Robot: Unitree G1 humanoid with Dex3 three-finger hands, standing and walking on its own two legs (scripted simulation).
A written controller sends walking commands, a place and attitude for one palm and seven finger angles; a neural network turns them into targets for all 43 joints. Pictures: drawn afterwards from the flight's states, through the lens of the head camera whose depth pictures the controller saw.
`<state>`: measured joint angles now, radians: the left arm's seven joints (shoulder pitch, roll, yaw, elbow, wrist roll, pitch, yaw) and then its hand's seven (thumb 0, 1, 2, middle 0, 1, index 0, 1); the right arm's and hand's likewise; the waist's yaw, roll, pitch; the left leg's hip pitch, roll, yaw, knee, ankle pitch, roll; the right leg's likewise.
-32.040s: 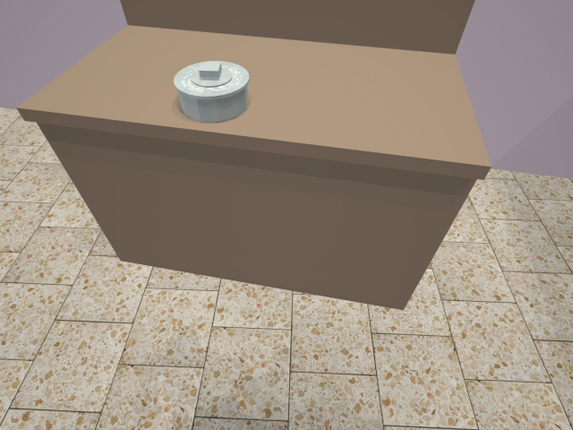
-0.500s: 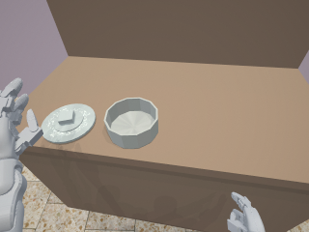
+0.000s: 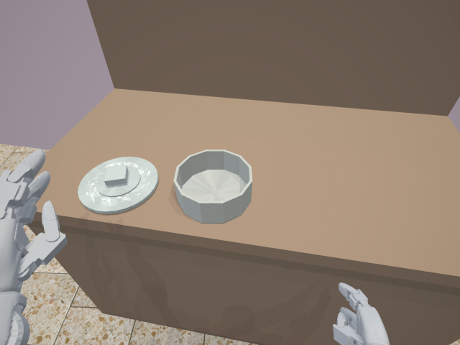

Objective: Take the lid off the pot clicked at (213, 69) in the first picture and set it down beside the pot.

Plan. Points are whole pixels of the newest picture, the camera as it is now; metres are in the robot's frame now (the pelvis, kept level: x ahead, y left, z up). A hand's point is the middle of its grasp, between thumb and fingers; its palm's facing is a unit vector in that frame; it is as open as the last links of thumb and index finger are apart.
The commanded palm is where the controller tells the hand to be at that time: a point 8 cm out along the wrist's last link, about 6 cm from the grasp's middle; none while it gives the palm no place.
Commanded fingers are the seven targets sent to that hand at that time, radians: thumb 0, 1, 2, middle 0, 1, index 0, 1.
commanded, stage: draw the hand back to the body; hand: left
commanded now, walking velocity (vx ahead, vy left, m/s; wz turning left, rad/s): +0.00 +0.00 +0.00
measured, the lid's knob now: (116, 175) +0.47 +0.33 +0.01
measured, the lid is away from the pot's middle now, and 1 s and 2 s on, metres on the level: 0.24 0.24 0.24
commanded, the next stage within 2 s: step back with the hand held close in 0.18 s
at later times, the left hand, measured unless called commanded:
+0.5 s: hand (36, 238) +0.19 +0.27 +0.18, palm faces +0.37 -0.85 -0.38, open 7.4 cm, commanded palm +0.12 +0.31 +0.19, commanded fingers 0.00 0.90 0.90 -0.20 -0.30 -0.20 -0.30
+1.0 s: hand out of the picture +0.12 +0.28 +0.17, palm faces +0.35 -0.84 -0.41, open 7.4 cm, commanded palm +0.06 +0.33 +0.19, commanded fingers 0.00 0.90 0.90 -0.20 -0.30 -0.20 -0.30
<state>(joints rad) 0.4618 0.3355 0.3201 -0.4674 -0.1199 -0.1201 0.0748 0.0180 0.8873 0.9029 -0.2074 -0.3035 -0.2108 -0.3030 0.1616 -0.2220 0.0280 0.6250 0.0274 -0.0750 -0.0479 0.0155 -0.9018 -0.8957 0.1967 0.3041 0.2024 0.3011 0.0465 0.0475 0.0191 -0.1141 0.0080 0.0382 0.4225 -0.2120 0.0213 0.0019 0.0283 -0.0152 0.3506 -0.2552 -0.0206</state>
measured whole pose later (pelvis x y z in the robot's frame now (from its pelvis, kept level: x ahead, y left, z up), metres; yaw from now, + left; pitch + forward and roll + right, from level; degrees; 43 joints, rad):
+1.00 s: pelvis -0.06 +0.05 -0.02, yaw +1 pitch -1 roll -4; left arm 0.63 0.40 0.42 -0.69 -0.08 -0.21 0.12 0.01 0.88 0.90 -0.21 -0.30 -0.22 -0.30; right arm 0.24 -0.20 0.00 0.54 0.04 -0.03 -0.04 0.01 -0.90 -0.90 0.20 0.30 0.20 0.30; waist -0.03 0.01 0.02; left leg -0.44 0.00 0.04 0.70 -0.29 0.06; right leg -0.27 0.00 -0.08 0.58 -0.29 0.02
